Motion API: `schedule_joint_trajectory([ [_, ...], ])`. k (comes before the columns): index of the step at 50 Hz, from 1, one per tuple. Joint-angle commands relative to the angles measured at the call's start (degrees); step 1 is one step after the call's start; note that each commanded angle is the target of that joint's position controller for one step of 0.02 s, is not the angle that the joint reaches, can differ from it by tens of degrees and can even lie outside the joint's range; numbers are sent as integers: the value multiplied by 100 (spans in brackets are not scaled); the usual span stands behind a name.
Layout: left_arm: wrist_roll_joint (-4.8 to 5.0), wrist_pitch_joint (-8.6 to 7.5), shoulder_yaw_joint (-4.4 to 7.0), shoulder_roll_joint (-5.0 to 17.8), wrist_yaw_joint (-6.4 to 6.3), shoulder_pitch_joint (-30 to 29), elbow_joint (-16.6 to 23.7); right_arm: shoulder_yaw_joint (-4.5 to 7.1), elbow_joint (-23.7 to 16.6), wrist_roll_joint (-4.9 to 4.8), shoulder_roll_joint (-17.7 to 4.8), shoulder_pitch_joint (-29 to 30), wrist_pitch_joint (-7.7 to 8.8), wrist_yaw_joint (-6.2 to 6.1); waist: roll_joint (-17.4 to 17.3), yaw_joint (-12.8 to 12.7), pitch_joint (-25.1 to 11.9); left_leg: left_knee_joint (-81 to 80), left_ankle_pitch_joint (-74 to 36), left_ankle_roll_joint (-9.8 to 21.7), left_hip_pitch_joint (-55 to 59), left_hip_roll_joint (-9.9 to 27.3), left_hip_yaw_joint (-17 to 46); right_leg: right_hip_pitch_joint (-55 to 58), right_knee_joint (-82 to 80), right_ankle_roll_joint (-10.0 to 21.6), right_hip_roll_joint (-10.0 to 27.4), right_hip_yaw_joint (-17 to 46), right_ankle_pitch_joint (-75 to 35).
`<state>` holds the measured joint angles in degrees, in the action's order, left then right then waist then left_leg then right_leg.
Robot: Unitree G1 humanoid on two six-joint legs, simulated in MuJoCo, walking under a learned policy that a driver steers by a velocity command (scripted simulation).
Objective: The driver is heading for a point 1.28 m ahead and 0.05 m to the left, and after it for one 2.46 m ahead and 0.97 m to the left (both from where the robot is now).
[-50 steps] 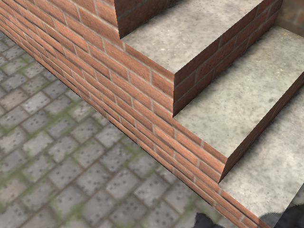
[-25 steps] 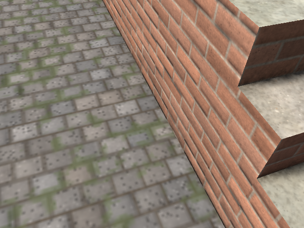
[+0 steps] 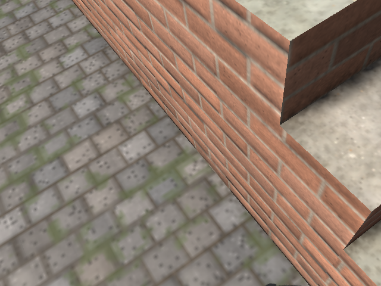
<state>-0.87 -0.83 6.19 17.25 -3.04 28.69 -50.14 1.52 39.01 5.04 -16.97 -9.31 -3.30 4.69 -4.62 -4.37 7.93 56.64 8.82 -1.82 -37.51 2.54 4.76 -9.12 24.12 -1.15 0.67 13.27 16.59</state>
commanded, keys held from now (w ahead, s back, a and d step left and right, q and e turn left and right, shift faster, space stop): w+e+shift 0.08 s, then w+shift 0.62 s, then shift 0.30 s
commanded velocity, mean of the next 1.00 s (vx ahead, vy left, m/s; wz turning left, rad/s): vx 0.11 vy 0.25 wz -0.27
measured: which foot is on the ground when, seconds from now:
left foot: up 0.00-0.14, down 0.16-0.44, up 0.46-0.78, down 0.80-1.00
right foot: down 0.00-0.16, up 0.18-0.42, down 0.44-0.80, up 0.82-1.00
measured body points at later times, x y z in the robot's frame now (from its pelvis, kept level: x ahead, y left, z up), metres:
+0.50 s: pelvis +0.14 +0.18 -0.02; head +0.17 +0.14 +0.43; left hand +0.35 +0.40 -0.12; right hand +0.14 -0.09 -0.16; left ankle +0.22 +0.23 -0.72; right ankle +0.12 +0.13 -0.75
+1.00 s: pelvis +0.18 +0.31 +0.00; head +0.21 +0.33 +0.44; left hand +0.31 +0.55 -0.16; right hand +0.23 +0.02 -0.12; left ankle +0.25 +0.42 -0.75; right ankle +0.12 +0.18 -0.71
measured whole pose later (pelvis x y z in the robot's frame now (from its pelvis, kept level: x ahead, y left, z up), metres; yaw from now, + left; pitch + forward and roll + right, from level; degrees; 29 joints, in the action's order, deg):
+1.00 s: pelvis +0.18 +0.31 +0.00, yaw -14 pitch -2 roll -1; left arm 0.3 1.7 1.6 16.0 -0.8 10.6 -56.4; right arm 0.0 49.7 1.0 -14.3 -9.3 -0.6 -0.3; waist 2.2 -1.0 4.4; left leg 25.4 10.3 -1.0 -13.4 2.5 1.2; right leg -15.6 42.3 -0.7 -1.3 1.2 25.6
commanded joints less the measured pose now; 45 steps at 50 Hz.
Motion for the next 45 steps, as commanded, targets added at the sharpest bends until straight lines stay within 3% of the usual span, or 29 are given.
schedule_joint_trajectory([
  [1,-43,-58,381,1328,-40,-78,485,31,-803,-111,-168,739,101,-42,1797,-53,-483,-871,-329,-14,165,-265,-360,84,-160,715,698,710,-3524],
  [4,-6,-42,492,1408,-152,-754,824,96,-916,-274,-202,636,103,-73,1947,167,-627,-1938,-711,127,1363,-253,-230,-463,-194,407,696,913,-2685],
  [7,73,-58,405,1128,-186,-1267,996,252,-447,-420,-260,-681,196,-272,1572,726,-729,-3484,-1295,434,2849,-7,-194,-608,385,184,735,842,-2501],
  [8,84,-101,278,773,-105,-880,936,333,-296,-246,-505,-1011,299,-347,807,706,-1161,-3672,-1353,541,3690,135,-354,-750,1537,85,284,366,-1585],
  [9,16,-59,93,68,-72,230,949,443,-437,-68,-1072,-903,346,-322,-1074,179,-2264,-2239,-5106,912,5218,1386,307,-1634,3257,-62,-358,-292,2082],
  [10,148,42,83,431,-191,382,931,552,-415,-303,-1156,-1101,284,-248,-1850,685,-3089,-2911,-5767,1584,5219,1837,1386,-2102,4912,-191,-770,-1007,3173],
  [11,32,118,129,557,-233,41,844,435,-420,-373,-742,-962,260,-230,-1012,643,-2712,-3116,-5087,1567,4561,1580,948,-2215,5539,-103,-609,-1097,2797],
  [13,39,164,133,650,-168,-676,853,244,-328,-341,-150,-464,251,-278,-432,559,-1858,-3086,-4398,1371,3625,1035,186,-2153,5223,-50,-448,-988,2103],
  [15,42,279,65,581,-114,-757,830,202,-280,-294,-71,-144,201,-363,-638,414,-1565,-3282,-3975,1396,3116,719,-104,-1618,4291,-75,-375,-1241,1878],
  [18,80,382,-67,511,-200,-1125,884,158,-151,-243,42,-99,119,-388,-788,479,-1443,-3509,-3357,1411,2960,657,51,-1002,2455,151,-200,-1399,2091],
  [20,147,389,-153,495,-275,-1061,775,157,3,-187,-14,-329,40,-386,-976,473,-1537,-3807,-1979,1359,2764,592,280,-287,1192,448,-49,-1419,1199],
  [21,97,360,-188,490,-286,-848,648,158,39,-219,-77,-282,9,-389,-811,261,-1504,-3807,-938,1199,2201,461,212,430,396,605,9,-1408,329],
  [22,-25,301,-198,599,-278,-585,522,144,67,-273,-117,-278,22,-396,-200,22,-1392,-3613,193,819,1007,293,28,1559,-492,801,350,-1059,-565],
  [23,-195,283,-79,1166,-249,-741,692,51,-108,-334,91,-346,78,-341,1735,-82,-1240,-2002,1650,327,-479,-190,-574,2061,-1038,1274,2215,1233,924],
  [24,-214,378,33,1559,-300,-993,708,202,-245,-153,-519,10,34,-371,1681,-142,-357,-649,1828,106,-400,-319,-537,40,-1614,2027,3380,2183,-30],
  [25,-118,357,-51,1256,-289,-1313,604,307,-155,-110,-777,57,-37,-358,836,175,-64,270,1350,60,16,-301,-126,-408,-1412,2002,2924,1420,-853],
  [26,-32,288,-137,1011,-222,-1757,596,299,80,-140,-697,-360,-54,-302,729,515,-39,537,1039,56,269,-315,-19,-541,-1156,1677,2329,630,-1360],
  [28,34,126,-214,742,-124,-2079,548,289,431,-107,-530,-909,-44,-194,1029,661,-325,616,530,4,309,-370,-39,102,-710,1094,1402,-413,-2424],
  [31,74,30,-219,749,-73,-1804,348,260,560,-187,-455,-836,-39,-151,1275,472,-727,552,508,-230,483,-407,-229,581,-305,1047,1230,-841,-3847],
  [35,-15,-8,-107,1035,-39,-1331,87,124,446,-322,-246,-251,-74,-115,1778,101,-556,-736,480,-323,648,-141,-463,604,-577,1107,1335,-670,-2725],
  [36,40,-91,-254,612,149,-1791,214,38,653,-433,-82,-486,72,-177,1941,222,-966,-1665,443,-292,1718,-85,-479,25,-911,859,901,-1081,-630],
  [37,-80,-60,-169,872,151,-1952,268,93,665,-465,-251,-277,63,-223,2101,85,-364,-2042,512,-239,1789,-303,-728,-177,-773,856,925,-947,-1090],
  [38,128,57,-212,719,193,-1757,-96,184,530,-447,-449,-349,227,-358,2508,476,-738,-2597,634,-261,2533,-277,-768,-163,-227,785,228,-1452,-1188],
  [39,152,97,-209,699,230,-1881,-32,226,782,-390,-565,-747,320,-468,1874,609,-725,-3513,120,-331,2992,-591,-1189,-221,183,677,145,-1536,-1484],
  [40,75,70,-242,556,237,-1792,-27,250,978,-319,-704,-1097,422,-560,983,640,-780,-3716,-353,-404,3681,-214,-838,-762,676,529,86,-1455,-1030],
  [41,-36,94,-329,287,233,-1754,111,239,966,-241,-1004,-1449,525,-591,-338,700,-856,-3972,-1715,-370,3997,1252,740,-1538,1705,277,-163,-1385,1012],
  [42,100,132,-390,42,211,-1397,90,292,893,-388,-1535,-1139,498,-630,-1365,544,-1233,-3806,-3048,620,3294,2103,1475,-1206,2166,216,-357,-928,1874],
  [43,153,185,-336,429,164,-1449,-54,279,835,-397,-1338,-848,438,-572,-1291,606,-1202,-4076,-2362,1040,2852,2061,1607,-1020,2703,218,-300,-710,1866],
  [45,176,216,-301,495,173,-1487,-274,77,749,-378,-700,0,354,-505,-966,254,-848,-4210,-629,778,2506,1295,870,-865,2643,167,-130,-727,1188],
])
